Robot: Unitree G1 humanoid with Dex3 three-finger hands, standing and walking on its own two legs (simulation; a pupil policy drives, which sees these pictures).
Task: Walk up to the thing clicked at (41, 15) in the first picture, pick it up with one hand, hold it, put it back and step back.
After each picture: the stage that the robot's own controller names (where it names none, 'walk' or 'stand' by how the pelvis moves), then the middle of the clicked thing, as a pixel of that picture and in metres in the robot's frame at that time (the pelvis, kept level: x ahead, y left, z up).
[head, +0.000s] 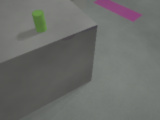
stand; (39, 21) +0.81 +0.26 -0.06
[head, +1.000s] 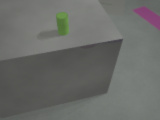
rise first; (62, 24) +0.77 +0.16 -0.05
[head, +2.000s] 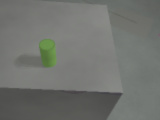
walk; (48, 53) +0.50 +0.16 -0.03
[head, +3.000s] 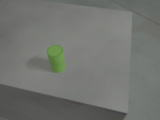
stand; (56, 59) +0.48 +0.14 -0.04
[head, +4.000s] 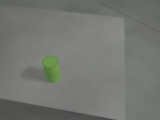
stand; (52, 69) +0.45 +0.15 -0.06
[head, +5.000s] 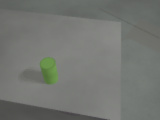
stand; (49, 71) +0.46 +0.16 -0.06
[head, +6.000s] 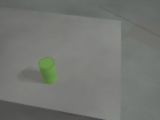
stand; (48, 71) +0.45 +0.16 -0.06
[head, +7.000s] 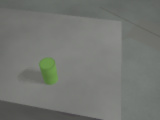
stand; (49, 71) +0.45 +0.16 -0.06
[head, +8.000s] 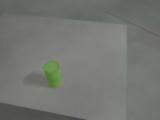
rise first; (53, 75) +0.44 +0.16 -0.06
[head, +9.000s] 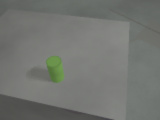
go down; (55, 69) +0.46 +0.16 -0.06
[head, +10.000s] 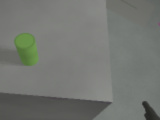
go down; (27, 50) +0.47 +0.15 -0.02
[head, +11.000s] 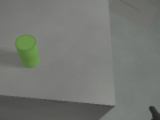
approach; (28, 52) +0.46 +0.15 +0.00
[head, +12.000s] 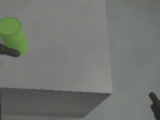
close in; (14, 38) +0.48 +0.16 +0.03
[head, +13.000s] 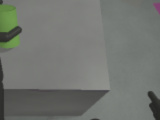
lift; (6, 26) +0.52 +0.17 +0.05
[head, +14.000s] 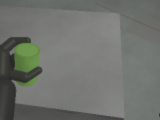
lift; (27, 65) +0.35 +0.17 +0.13
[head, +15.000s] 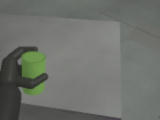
hold; (33, 73) +0.32 +0.16 +0.13
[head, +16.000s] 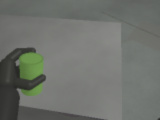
hold; (31, 74) +0.32 +0.16 +0.12
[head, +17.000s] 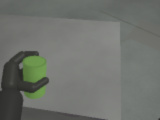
hold; (34, 77) +0.32 +0.16 +0.11
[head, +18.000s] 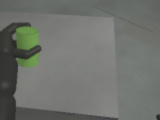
crouch; (27, 47) +0.42 +0.17 +0.13
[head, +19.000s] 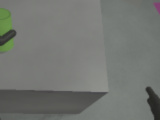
lower; (0, 30) +0.51 +0.18 +0.03
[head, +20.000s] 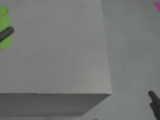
lower; out of the picture +0.51 +0.19 +0.04
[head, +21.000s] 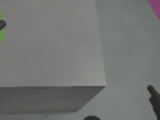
lower; out of the picture +0.53 +0.19 +0.05
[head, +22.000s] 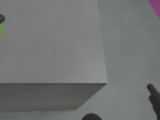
lower; out of the picture +0.54 +0.19 +0.06
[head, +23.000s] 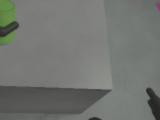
draw back; (2, 22) +0.52 +0.18 +0.05
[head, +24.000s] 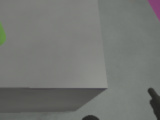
rise; out of the picture +0.50 +0.19 +0.04
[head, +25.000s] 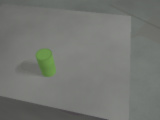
sink last; (46, 63) +0.47 +0.18 -0.02
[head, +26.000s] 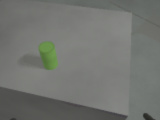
stand; (48, 56) +0.49 +0.18 -0.02
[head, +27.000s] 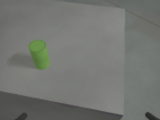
stand; (40, 55) +0.48 +0.19 -0.01
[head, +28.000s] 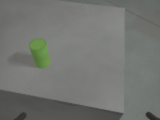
stand; (40, 54) +0.49 +0.19 +0.00
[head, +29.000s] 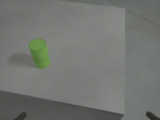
stand; (40, 54) +0.49 +0.19 +0.00
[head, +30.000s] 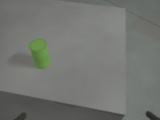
stand; (40, 54) +0.48 +0.19 +0.00
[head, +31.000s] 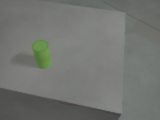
stand; (42, 55) +0.50 +0.19 -0.02
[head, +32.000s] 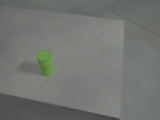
walk; (46, 63) +0.50 +0.19 -0.06
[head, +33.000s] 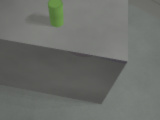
walk; (56, 13) +0.68 +0.14 -0.03
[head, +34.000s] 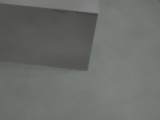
walk; out of the picture +0.97 +0.26 -0.03
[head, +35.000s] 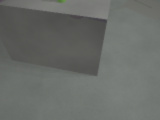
stand; out of the picture +1.12 +0.17 -0.05
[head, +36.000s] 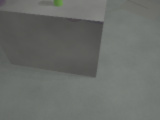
stand; out of the picture +1.12 +0.18 -0.06
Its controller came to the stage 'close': yes
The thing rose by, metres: 0.20
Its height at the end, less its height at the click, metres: +0.00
